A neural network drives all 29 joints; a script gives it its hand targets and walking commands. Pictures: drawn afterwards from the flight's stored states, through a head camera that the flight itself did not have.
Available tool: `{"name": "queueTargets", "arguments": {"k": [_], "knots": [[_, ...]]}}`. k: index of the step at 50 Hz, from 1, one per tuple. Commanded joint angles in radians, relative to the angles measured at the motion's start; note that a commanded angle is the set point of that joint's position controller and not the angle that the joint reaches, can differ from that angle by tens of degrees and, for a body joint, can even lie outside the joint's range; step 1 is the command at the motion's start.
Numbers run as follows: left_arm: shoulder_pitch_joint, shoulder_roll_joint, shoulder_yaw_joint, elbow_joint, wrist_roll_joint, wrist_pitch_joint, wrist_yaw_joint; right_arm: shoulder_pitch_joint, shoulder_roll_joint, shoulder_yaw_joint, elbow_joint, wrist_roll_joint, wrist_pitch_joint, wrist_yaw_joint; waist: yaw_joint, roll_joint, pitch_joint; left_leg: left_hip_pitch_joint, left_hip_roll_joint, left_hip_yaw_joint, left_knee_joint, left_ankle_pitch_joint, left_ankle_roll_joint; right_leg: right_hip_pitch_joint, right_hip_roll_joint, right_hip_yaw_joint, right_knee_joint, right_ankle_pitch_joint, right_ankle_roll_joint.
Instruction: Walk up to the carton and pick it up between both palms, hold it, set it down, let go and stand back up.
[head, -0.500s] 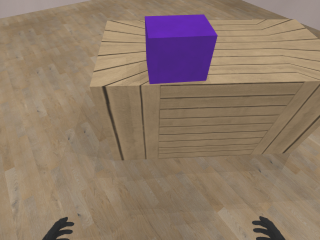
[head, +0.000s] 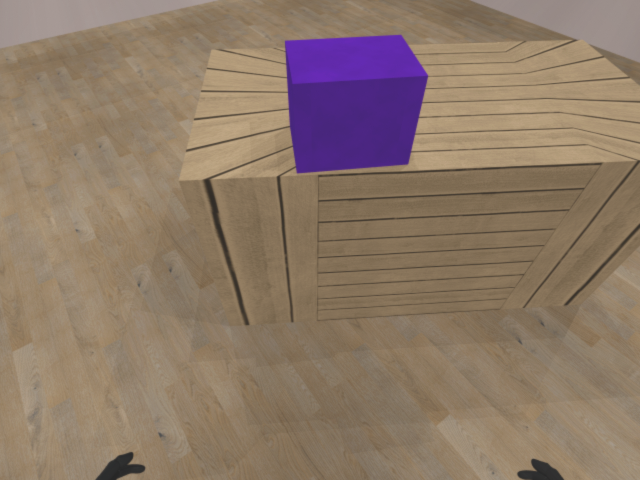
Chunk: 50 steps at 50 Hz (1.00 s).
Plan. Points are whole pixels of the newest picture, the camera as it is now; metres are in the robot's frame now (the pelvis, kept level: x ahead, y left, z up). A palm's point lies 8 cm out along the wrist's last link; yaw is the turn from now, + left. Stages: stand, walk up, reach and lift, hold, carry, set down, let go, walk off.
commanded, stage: walk up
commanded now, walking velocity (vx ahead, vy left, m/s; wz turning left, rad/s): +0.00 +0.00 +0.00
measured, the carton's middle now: (348, 104) +0.86 -0.04 +0.01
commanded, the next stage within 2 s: none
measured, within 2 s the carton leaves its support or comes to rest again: neither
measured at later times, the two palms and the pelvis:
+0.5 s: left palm out of the picture +0.10 +0.27 -0.09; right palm out of the picture +0.09 -0.36 -0.11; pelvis +0.05 -0.04 -0.01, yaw +1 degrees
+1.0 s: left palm (128, 393) +0.25 +0.29 -0.11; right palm (529, 326) +0.35 -0.31 -0.06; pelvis +0.22 -0.02 -0.01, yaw +6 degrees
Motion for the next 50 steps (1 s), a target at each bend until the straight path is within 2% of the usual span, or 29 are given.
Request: {"name": "queueTargets", "arguments": {"k": [1,2,3,9,10,13,15,17,19,20,21,22,23,24,26,29,35,37,38,40,41,42,43,44,45,47,48,49,50], "knots": [[-0.028,0.181,0.042,-0.053,-0.005,-0.022,0.004,-0.047,-0.189,-0.049,-0.051,-0.003,-0.022,-0.021,0.014,-0.03,-0.041,-0.014,0.127,-0.104,-0.087,0.107,0.028,0.006,-0.094,0.069,-0.076,0.119,-0.037],[-0.043,0.196,0.048,-0.035,-0.003,-0.024,0.007,-0.027,-0.155,-0.042,-0.035,0.0,-0.025,-0.015,-0.007,-0.01,-0.044,0.007,0.122,-0.096,-0.1,0.115,0.02,-0.001,-0.093,0.074,-0.077,0.101,-0.037],[-0.02,0.207,0.058,-0.035,0.003,-0.026,0.005,-0.052,-0.187,-0.047,-0.038,-0.004,-0.022,-0.014,0.022,0.028,-0.084,-0.008,0.126,-0.095,-0.097,0.085,0.02,0.044,-0.098,0.079,-0.078,0.083,-0.043],[-0.047,0.19,0.052,0.001,-0.004,-0.026,0.015,-0.059,-0.18,-0.047,-0.017,-0.005,-0.022,-0.014,0.003,0.01,-0.068,0.001,0.119,-0.086,-0.106,0.089,0.014,0.036,-0.108,0.084,-0.096,0.105,-0.039],[0.054,0.231,0.097,-0.039,0.031,-0.026,-0.004,0.078,-0.2,-0.083,-0.045,-0.021,-0.022,-0.007,-0.006,-0.024,-0.12,-0.005,0.096,-0.114,-0.057,-0.359,0.092,0.03,-0.042,0.026,-0.014,-0.324,-0.077],[0.051,0.205,0.104,-0.094,0.044,-0.027,-0.023,0.099,-0.237,-0.105,-0.078,-0.049,-0.022,0.004,-0.004,0.049,0.027,-0.06,0.22,-0.319,-0.154,-0.612,0.173,-0.181,-0.022,0.036,0.092,-0.42,-0.092],[0.008,0.173,0.092,-0.151,0.047,-0.038,-0.026,0.145,-0.269,-0.117,-0.097,-0.059,-0.034,-0.004,-0.039,0.078,0.076,0.05,0.314,-0.41,-0.206,-0.517,0.244,-0.339,-0.011,-0.011,0.184,-0.238,-0.081],[-0.002,0.184,0.089,-0.195,0.053,-0.047,-0.028,0.178,-0.272,-0.124,-0.109,-0.055,-0.039,-0.006,-0.046,0.103,0.073,0.129,0.335,-0.386,-0.164,-0.276,0.261,-0.367,-0.026,-0.004,0.135,-0.19,-0.074],[0.081,0.194,0.098,-0.178,0.054,-0.062,-0.03,0.134,-0.252,-0.116,-0.143,-0.049,-0.031,0.002,-0.009,0.109,-0.003,0.043,0.247,-0.243,-0.051,-0.159,0.199,-0.162,-0.008,-0.02,0.026,-0.134,-0.067],[0.15,0.21,0.106,-0.17,0.062,-0.061,-0.029,0.11,-0.23,-0.106,-0.173,-0.041,-0.027,0.008,0.03,0.06,-0.047,-0.141,0.196,-0.188,0.027,-0.283,0.171,0.063,-0.002,-0.004,0.002,-0.162,-0.082],[0.282,0.277,0.127,-0.141,0.06,-0.059,-0.02,0.045,-0.176,-0.087,-0.212,-0.041,-0.021,0.013,0.091,-0.04,-0.041,-0.433,0.091,-0.094,0.232,-0.385,0.096,0.292,-0.084,0.181,-0.083,-0.321,-0.122],[0.345,0.349,0.146,-0.151,0.064,-0.058,-0.016,-0.015,-0.116,-0.063,-0.263,-0.031,-0.021,0.014,0.15,-0.263,-0.036,-0.656,-0.06,0.031,0.545,-0.401,0.043,0.363,-0.303,0.538,-0.288,-0.601,-0.189],[0.346,0.369,0.147,-0.16,0.062,-0.057,-0.002,-0.012,-0.16,-0.081,-0.281,-0.048,-0.016,0.002,0.145,-0.137,0.09,-0.685,0.002,-0.105,0.628,-0.379,0.031,0.231,-0.412,0.591,-0.317,-0.51,-0.276],[0.308,0.359,0.145,-0.187,0.062,-0.06,0.0,0.023,-0.198,-0.094,-0.288,-0.038,-0.015,0.003,0.118,-0.085,0.114,-0.633,0.048,-0.146,0.614,-0.343,0.029,0.167,-0.399,0.557,-0.312,-0.492,-0.312],[0.248,0.292,0.125,-0.22,0.057,-0.06,0.007,0.138,-0.2,-0.11,-0.246,-0.024,-0.025,0.02,0.047,0.002,0.102,-0.567,0.072,-0.143,0.602,-0.225,0.022,0.182,-0.293,0.313,-0.239,-0.287,-0.239],[0.268,0.281,0.12,-0.245,0.037,-0.062,0.003,0.17,-0.174,-0.097,-0.253,-0.043,-0.018,0.028,0.038,-0.09,0.037,-0.488,0.051,-0.049,0.54,-0.096,0.006,0.202,-0.223,0.095,-0.156,0.213,-0.199],[0.311,0.271,0.121,-0.308,0.029,-0.052,-0.014,0.04,-0.128,-0.079,-0.367,-0.044,-0.008,0.038,0.076,-0.158,0.076,-0.264,0.02,0.1,0.218,0.121,0.013,0.001,-0.152,-0.041,-0.087,0.302,-0.182],[0.279,0.296,0.121,-0.33,0.027,-0.043,-0.01,0.11,-0.134,-0.093,-0.371,-0.055,-0.004,0.027,0.036,-0.199,0.033,-0.134,0.008,0.075,0.18,0.165,0.032,-0.049,-0.19,-0.014,-0.067,0.233,-0.185],[0.298,0.271,0.115,-0.335,0.025,-0.031,-0.008,0.118,-0.156,-0.099,-0.352,-0.057,0.001,0.019,0.04,-0.141,0.046,-0.131,-0.011,0.108,0.185,0.133,0.038,-0.042,-0.195,-0.004,-0.031,0.242,-0.174],[0.307,0.25,0.104,-0.353,0.018,-0.027,-0.007,0.268,-0.208,-0.123,-0.325,-0.068,-0.012,0.002,-0.039,-0.009,-0.043,0.09,-0.018,0.078,0.138,0.15,0.069,-0.087,-0.156,-0.033,0.215,0.277,-0.136],[0.335,0.232,0.097,-0.346,0.018,-0.03,-0.01,0.352,-0.243,-0.137,-0.308,-0.076,-0.02,-0.008,-0.086,0.041,-0.107,0.239,0.033,-0.015,0.147,0.1,0.104,-0.187,-0.109,-0.072,0.435,0.185,-0.11],[0.391,0.193,0.089,-0.378,0.023,-0.022,-0.009,0.432,-0.326,-0.162,-0.335,-0.071,-0.018,-0.022,-0.107,0.203,-0.231,0.375,0.287,-0.436,0.072,-0.07,0.2,-0.351,0.002,-0.112,0.781,-0.199,-0.064],[0.393,0.25,0.112,-0.381,0.017,-0.01,-0.003,0.461,-0.369,-0.169,-0.338,-0.055,-0.017,-0.035,-0.115,0.205,-0.218,0.361,0.461,-0.759,-0.064,-0.047,0.33,-0.455,0.057,0.034,0.911,-0.409,-0.047],[0.341,0.298,0.123,-0.396,0.033,0.006,0.002,0.429,-0.347,-0.173,-0.366,-0.041,-0.018,-0.043,-0.099,0.136,-0.161,0.316,0.492,-0.809,-0.127,-0.199,0.375,-0.522,-0.01,0.099,1.005,-0.411,-0.046],[0.292,0.336,0.121,-0.388,0.047,0.007,-0.001,0.359,-0.326,-0.153,-0.376,-0.024,-0.021,-0.046,-0.075,0.016,-0.08,0.188,0.455,-0.667,-0.136,-0.212,0.327,-0.517,-0.042,0.099,0.997,-0.333,-0.042],[0.306,0.286,0.118,-0.365,0.035,0.001,-0.016,0.279,-0.283,-0.129,-0.368,-0.027,-0.027,-0.044,-0.01,-0.04,-0.007,0.065,0.348,-0.424,-0.103,0.004,0.214,-0.444,-0.042,0.123,0.852,-0.266,-0.039],[0.336,0.272,0.119,-0.353,0.037,0.009,-0.02,0.253,-0.273,-0.121,-0.366,-0.022,-0.04,-0.045,0.012,0.006,0.034,-0.012,0.313,-0.335,-0.097,0.072,0.167,-0.383,-0.067,0.112,0.785,-0.219,-0.037],[0.355,0.261,0.118,-0.357,0.033,0.014,-0.028,0.212,-0.267,-0.115,-0.377,-0.034,-0.046,-0.035,0.019,0.055,0.028,-0.074,0.281,-0.281,-0.099,0.103,0.195,-0.341,-0.05,0.1,0.807,-0.201,-0.03],[0.358,0.246,0.116,-0.351,0.032,0.016,-0.033,0.201,-0.276,-0.114,-0.384,-0.04,-0.055,-0.032,0.029,0.083,0.016,-0.107,0.252,-0.234,-0.113,0.08,0.16,-0.318,-0.048,0.075,0.796,-0.144,-0.021]]}}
